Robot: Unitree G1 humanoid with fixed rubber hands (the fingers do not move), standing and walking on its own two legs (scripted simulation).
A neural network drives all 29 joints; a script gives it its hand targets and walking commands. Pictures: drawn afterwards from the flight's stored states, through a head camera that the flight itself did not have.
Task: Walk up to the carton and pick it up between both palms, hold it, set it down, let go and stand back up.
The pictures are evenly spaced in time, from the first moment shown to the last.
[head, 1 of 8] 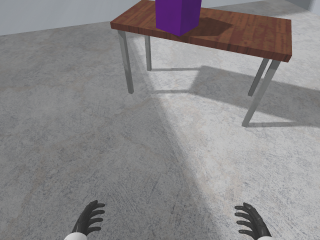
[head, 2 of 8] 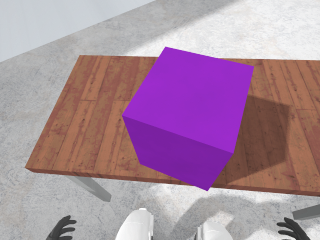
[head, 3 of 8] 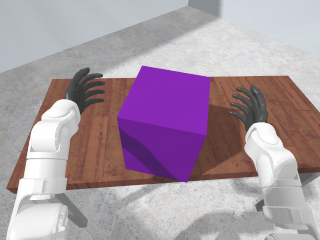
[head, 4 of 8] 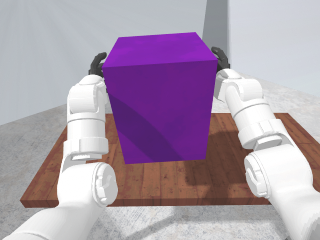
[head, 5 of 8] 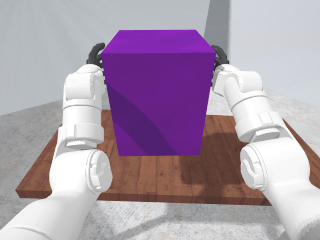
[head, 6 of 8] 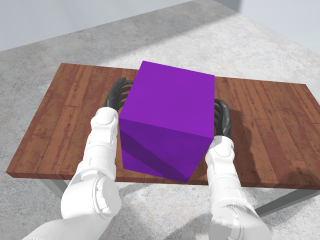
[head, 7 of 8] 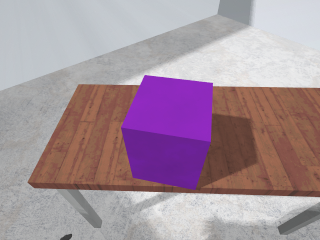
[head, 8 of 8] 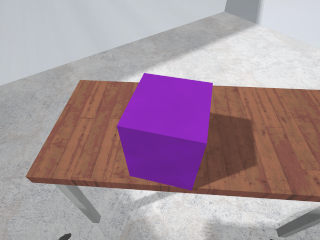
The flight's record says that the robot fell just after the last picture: no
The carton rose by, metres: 0.24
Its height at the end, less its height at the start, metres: +0.00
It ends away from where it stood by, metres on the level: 0.02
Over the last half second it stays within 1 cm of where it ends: yes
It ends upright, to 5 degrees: yes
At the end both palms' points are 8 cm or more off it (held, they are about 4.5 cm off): yes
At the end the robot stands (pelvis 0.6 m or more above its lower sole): yes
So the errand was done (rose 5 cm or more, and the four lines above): yes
